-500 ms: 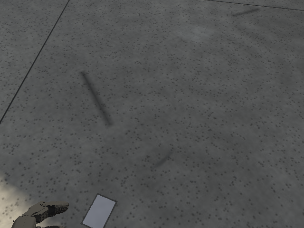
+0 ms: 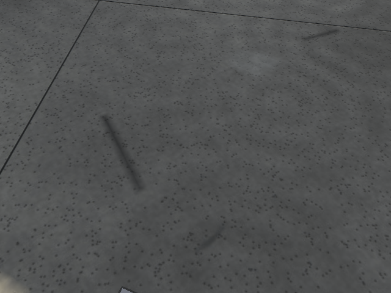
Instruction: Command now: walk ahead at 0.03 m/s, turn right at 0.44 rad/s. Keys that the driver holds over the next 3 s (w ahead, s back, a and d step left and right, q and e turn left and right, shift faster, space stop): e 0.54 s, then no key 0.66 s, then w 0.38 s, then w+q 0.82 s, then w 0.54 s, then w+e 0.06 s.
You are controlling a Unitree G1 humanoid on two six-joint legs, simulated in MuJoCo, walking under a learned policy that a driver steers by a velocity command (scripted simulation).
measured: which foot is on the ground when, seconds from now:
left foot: down 0.00-0.36, up 0.38-0.78, down 0.80-1.00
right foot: up 0.00-0.34, down 0.36-1.00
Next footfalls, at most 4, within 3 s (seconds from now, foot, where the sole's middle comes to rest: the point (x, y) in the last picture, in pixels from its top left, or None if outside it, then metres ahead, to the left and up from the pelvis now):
0.36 right None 0.03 -0.15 -0.77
0.80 left None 0.11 0.07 -0.77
1.92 left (227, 291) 0.48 -0.09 -0.77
2.42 right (289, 228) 0.71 -0.32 -0.77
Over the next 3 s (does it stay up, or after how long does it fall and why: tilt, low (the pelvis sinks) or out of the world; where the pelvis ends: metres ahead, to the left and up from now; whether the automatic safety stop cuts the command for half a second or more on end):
stays up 0.86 -0.15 0.00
